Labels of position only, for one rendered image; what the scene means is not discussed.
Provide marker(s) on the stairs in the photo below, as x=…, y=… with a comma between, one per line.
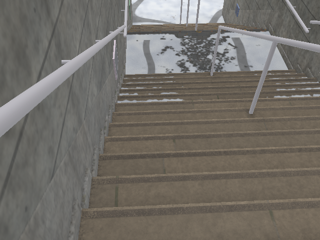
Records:
x=183, y=27
x=184, y=159

